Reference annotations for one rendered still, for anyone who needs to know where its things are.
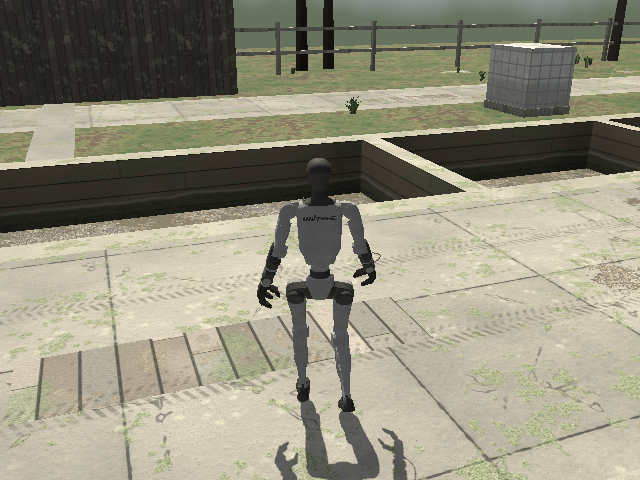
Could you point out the robot right upper arm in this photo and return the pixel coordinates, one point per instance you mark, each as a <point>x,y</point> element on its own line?
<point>351,211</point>

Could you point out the left robot forearm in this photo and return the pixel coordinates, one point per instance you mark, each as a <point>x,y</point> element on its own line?
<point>270,268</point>

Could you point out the robot right hand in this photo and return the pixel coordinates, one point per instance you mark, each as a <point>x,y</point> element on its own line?
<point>370,280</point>

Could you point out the robot left hand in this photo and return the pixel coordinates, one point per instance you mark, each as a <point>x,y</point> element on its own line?
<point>262,293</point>

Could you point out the humanoid robot torso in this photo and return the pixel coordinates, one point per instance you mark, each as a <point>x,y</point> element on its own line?
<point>319,234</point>

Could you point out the right robot forearm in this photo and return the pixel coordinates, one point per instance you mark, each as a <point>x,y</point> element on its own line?
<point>367,260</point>

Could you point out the right robot thigh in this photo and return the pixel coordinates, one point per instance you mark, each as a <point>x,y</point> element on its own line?
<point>342,302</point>

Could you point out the robot left upper arm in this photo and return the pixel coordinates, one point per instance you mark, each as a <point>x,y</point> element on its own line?
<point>287,212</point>

